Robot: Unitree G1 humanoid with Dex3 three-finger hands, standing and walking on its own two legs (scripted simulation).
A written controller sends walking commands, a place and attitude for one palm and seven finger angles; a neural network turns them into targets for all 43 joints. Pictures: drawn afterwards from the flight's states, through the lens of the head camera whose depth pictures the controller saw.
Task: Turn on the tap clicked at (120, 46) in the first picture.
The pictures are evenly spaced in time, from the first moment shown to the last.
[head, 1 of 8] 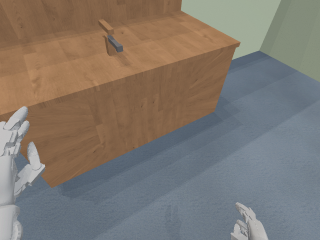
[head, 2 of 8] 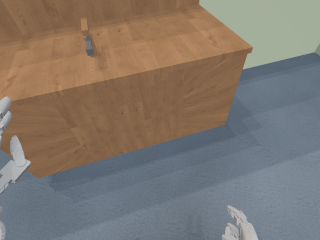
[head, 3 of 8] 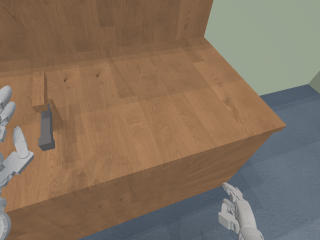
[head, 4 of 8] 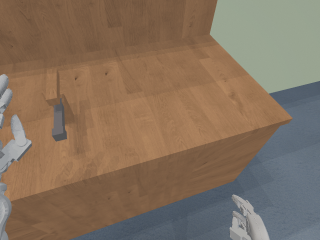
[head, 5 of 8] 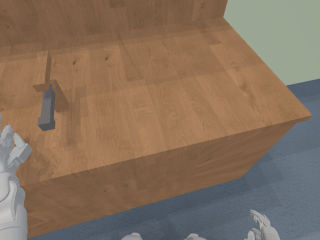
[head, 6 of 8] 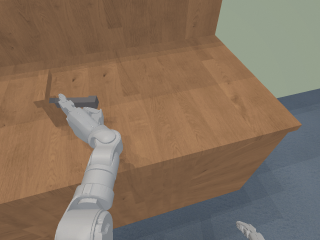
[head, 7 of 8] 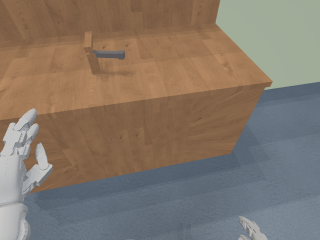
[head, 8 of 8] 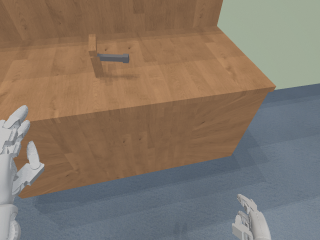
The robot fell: no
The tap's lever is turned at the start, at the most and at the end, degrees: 0 75 75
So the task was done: yes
